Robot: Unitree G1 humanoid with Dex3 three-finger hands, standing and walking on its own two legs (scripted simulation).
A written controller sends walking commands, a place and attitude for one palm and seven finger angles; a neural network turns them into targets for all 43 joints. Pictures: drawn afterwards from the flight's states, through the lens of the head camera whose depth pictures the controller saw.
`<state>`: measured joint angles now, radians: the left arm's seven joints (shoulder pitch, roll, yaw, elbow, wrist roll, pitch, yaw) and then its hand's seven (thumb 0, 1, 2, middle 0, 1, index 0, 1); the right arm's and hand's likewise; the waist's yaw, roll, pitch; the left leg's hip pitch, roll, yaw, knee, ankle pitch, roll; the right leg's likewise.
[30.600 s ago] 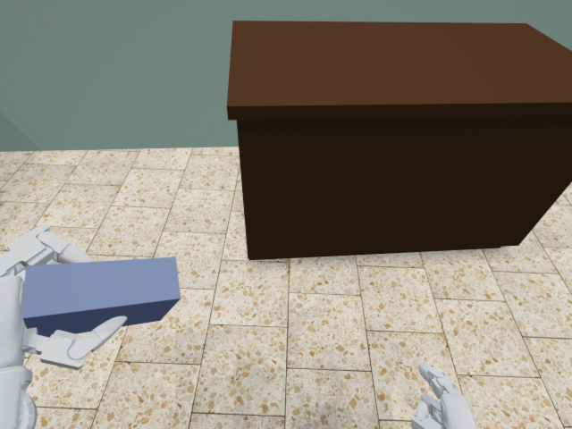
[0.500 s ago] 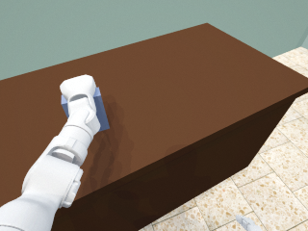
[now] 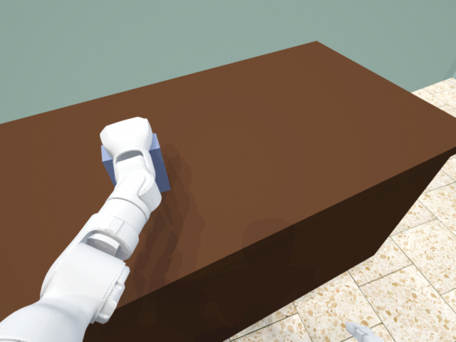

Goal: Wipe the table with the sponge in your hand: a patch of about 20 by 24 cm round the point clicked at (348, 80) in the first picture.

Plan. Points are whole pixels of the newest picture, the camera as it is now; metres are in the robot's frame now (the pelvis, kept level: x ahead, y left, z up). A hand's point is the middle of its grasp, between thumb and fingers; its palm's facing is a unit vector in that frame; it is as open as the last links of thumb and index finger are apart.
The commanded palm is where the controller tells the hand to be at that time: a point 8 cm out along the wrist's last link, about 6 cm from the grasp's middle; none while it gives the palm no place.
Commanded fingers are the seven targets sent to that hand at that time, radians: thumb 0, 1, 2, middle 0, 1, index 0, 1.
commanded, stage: wipe back along the third lane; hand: left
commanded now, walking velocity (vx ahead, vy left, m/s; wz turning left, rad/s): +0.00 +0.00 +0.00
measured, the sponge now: (141, 177) +0.42 +0.20 +0.05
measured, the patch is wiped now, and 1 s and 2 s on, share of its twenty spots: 0.95 0.95 0.95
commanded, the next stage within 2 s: slide back across to the middle lane in 1.30 s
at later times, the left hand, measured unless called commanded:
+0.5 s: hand (144, 172) +0.39 +0.18 +0.11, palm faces +0.10 -0.07 -0.99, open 9.3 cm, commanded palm +0.33 +0.15 +0.14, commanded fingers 0.00 0.10 1.30 -1.20 -1.60 -1.20 -1.60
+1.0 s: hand (157, 194) +0.34 +0.14 +0.11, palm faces +0.14 -0.11 -0.98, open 9.2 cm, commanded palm +0.28 +0.12 +0.14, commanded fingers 0.00 0.10 1.30 -1.20 -1.60 -1.20 -1.60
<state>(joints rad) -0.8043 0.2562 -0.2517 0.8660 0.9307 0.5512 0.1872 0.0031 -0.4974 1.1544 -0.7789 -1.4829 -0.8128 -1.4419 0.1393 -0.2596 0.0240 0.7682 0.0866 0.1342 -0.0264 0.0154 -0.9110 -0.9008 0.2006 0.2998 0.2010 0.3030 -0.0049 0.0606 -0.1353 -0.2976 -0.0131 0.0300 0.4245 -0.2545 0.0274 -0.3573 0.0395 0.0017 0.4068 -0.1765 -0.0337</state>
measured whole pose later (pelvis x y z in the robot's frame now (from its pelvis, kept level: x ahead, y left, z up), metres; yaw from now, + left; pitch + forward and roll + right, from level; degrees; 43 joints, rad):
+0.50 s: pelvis +0.02 +0.01 +0.00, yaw +2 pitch +3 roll -1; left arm -0.58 0.16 -0.48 0.45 0.98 0.77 0.11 0.00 -0.45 1.11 -0.75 -1.49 -0.78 -1.46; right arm -0.02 -0.26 0.04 0.69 0.09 0.24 0.07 0.01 -0.91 -0.90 0.20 0.30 0.21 0.32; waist 0.07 0.06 -0.14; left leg -0.21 -0.03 0.00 0.47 -0.32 0.04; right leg -0.26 0.02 -0.03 0.46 -0.25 -0.02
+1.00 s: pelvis +0.00 -0.01 +0.00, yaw +1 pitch -1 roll +0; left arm -0.40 0.18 -0.46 0.25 0.96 0.75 0.12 0.03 -0.43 1.10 -0.75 -1.50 -0.79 -1.46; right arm -0.03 -0.25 0.05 0.67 0.10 0.26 0.09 0.02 -0.91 -0.90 0.20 0.30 0.20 0.30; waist 0.07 0.09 -0.11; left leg -0.16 -0.01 0.02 0.46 -0.29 0.01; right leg -0.23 0.04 -0.01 0.48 -0.24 -0.05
